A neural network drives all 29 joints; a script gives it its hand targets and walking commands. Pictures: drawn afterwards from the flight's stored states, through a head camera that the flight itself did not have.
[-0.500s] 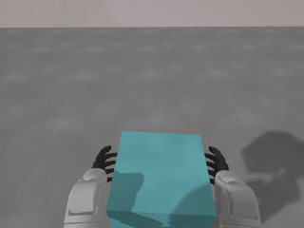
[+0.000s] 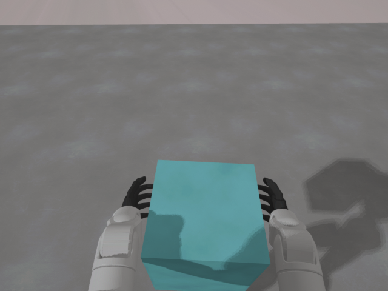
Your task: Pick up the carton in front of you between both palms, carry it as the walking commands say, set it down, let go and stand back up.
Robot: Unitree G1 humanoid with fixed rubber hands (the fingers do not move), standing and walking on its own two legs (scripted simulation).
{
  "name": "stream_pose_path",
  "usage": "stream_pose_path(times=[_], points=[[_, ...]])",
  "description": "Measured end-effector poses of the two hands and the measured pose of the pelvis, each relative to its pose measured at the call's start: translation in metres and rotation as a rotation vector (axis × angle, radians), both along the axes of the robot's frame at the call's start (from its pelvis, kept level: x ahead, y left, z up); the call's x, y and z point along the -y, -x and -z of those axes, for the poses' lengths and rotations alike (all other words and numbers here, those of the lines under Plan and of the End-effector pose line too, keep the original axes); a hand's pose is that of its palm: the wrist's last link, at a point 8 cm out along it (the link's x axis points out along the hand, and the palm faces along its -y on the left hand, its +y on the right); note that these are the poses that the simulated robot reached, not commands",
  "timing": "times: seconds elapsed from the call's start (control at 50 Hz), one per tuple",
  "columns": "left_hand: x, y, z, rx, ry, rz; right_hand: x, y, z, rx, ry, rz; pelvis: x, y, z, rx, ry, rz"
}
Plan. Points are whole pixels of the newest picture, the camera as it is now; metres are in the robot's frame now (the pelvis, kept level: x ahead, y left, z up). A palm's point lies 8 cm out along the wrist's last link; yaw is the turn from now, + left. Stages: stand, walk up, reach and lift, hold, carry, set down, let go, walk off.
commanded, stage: carry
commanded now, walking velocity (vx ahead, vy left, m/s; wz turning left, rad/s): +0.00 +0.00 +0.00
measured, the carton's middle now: (202, 230) +0.29 +0.00 -0.04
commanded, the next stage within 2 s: hold in 0.12 s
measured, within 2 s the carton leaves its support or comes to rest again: neither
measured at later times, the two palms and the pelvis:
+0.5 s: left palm (143, 218) +0.28 +0.12 +0.04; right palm (295, 235) +0.25 -0.18 +0.04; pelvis -0.03 +0.00 +0.00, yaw -7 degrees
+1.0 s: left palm (156, 234) +0.33 +0.12 -0.15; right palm (267, 248) +0.30 -0.17 -0.14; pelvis -0.06 +0.01 -0.07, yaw -11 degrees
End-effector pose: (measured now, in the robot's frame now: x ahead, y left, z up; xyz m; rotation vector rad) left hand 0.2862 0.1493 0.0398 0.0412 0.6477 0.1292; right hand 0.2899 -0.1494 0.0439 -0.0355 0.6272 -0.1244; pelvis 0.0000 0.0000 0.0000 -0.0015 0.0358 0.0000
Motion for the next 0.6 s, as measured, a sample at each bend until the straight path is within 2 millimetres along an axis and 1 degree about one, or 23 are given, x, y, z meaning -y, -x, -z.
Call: stream_pose_path(times=[0.12, 0.16, 0.24, 0.34, 0.4, 0.46, 0.52, 0.6], points=[[0.002, 0.005, 0.002, -0.021, -0.002, 0.004, 0.002, 0.005, 0.003, -0.021, 0.003, 0.0, 0.002, 0.0, 0.0, 0.003, -0.001, 0.001], [0.003, 0.008, 0.002, -0.026, -0.002, 0.004, 0.003, 0.009, 0.002, -0.026, 0.004, 0.0, 0.002, 0.002, -0.002, 0.044, -0.001, 0.007], [0.01, 0.014, 0.001, -0.031, -0.004, 0.028, 0.009, 0.02, 0.0, -0.031, 0.021, 0.01, 0.003, 0.007, -0.007, 0.106, -0.001, 0.045], [0.024, 0.016, 0.001, -0.03, -0.007, 0.085, 0.023, 0.039, 0.0, -0.031, 0.02, 0.066, 0.002, 0.014, -0.009, 0.149, 0.003, 0.072], [0.029, 0.016, -0.001, -0.025, -0.008, 0.108, 0.028, 0.046, -0.001, -0.027, 0.015, 0.089, 0.001, 0.02, -0.008, 0.169, 0.002, 0.084], [0.029, 0.014, 0.001, -0.03, -0.001, 0.108, 0.027, 0.045, 0.0, -0.031, 0.004, 0.101, -0.002, 0.027, -0.005, 0.188, 0.003, 0.108], [0.027, 0.008, 0.005, -0.037, 0.032, 0.086, 0.025, 0.04, 0.004, -0.035, -0.018, 0.118, -0.004, 0.035, -0.002, 0.196, 0.006, 0.135], [0.03, -0.006, 0.013, -0.038, 0.055, 0.09, 0.027, 0.03, 0.01, -0.034, -0.03, 0.146, -0.007, 0.043, 0.005, 0.191, 0.011, 0.159]])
